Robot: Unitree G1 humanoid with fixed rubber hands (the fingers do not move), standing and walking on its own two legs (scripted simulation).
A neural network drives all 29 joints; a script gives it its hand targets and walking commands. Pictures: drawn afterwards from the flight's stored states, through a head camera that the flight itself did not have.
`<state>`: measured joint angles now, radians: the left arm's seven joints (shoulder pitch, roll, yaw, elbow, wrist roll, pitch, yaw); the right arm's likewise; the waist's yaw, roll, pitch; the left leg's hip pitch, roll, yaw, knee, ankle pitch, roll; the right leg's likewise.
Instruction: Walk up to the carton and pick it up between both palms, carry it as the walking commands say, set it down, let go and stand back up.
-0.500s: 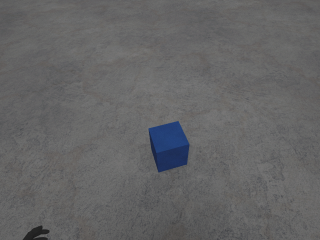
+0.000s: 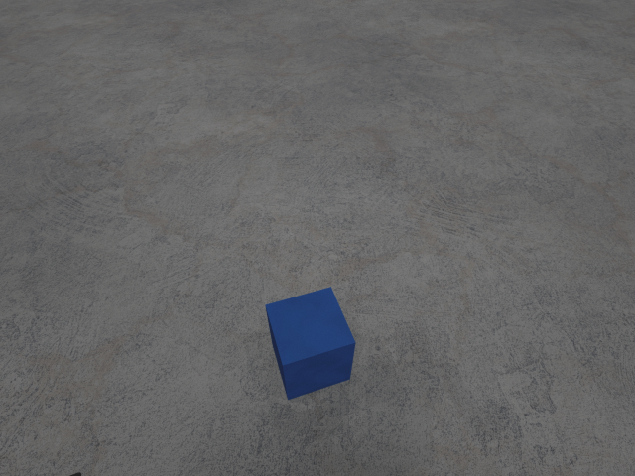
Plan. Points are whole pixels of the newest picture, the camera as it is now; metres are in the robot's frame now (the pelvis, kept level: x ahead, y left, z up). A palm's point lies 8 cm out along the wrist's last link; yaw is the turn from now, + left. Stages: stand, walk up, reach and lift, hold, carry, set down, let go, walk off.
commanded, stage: walk up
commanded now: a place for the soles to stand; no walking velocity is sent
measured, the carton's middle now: (309, 343) +0.63 +0.00 -0.63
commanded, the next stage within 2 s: none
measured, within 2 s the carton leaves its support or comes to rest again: neither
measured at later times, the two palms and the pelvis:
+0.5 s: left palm out of the picture +0.17 +0.32 -0.10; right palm (535, 384) +0.26 -0.32 -0.08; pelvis +0.11 +0.00 +0.00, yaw +2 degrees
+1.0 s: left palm (76, 420) +0.25 +0.33 -0.07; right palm (536, 382) +0.26 -0.32 -0.07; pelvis +0.14 +0.00 +0.02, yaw -1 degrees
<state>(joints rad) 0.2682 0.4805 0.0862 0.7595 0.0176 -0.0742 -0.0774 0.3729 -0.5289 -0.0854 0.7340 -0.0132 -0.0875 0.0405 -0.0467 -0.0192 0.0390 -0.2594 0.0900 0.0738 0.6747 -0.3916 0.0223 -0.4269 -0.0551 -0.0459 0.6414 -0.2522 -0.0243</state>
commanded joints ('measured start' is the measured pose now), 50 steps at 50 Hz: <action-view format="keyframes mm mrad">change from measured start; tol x32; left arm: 1 195 266 92 -5 7 -25 27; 50 -282 190 -7 211 45 83 46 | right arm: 1 -64 -72 -4 -95 4 -6 -5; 50 -211 -187 1 361 18 46 -70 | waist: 1 153 -223 -27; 18 34 191 -140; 50 7 -73 -23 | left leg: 1 -503 -41 14 278 -149 58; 17 180 89 -213 -187 330 97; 24 -162 68 -171 -100 138 62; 50 202 139 -201 -338 350 66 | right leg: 1 421 -194 432 -296 -437 -107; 2 423 -366 738 -423 -566 -225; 13 87 -199 111 -159 512 -189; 19 -60 7 43 260 -359 13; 25 45 -138 282 -206 -68 -77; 50 101 1 36 -161 51 -22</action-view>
